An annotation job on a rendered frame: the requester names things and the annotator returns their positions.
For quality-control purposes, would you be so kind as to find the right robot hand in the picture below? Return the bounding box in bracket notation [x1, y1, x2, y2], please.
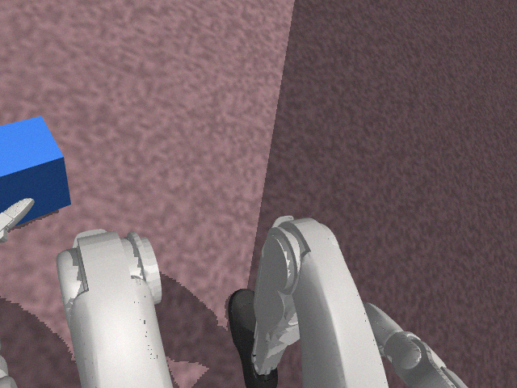
[363, 302, 403, 357]

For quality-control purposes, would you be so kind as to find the left robot arm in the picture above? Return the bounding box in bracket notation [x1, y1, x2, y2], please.
[0, 339, 18, 388]

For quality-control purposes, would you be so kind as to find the carton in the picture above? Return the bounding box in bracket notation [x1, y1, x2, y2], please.
[0, 116, 71, 227]

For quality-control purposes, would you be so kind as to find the right robot arm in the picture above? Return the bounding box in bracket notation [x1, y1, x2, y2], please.
[384, 331, 468, 388]

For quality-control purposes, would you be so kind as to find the left robot hand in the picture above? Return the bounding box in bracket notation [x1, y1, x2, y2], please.
[0, 198, 35, 243]

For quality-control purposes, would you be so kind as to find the right robot foot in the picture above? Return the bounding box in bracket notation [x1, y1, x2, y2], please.
[228, 289, 278, 388]

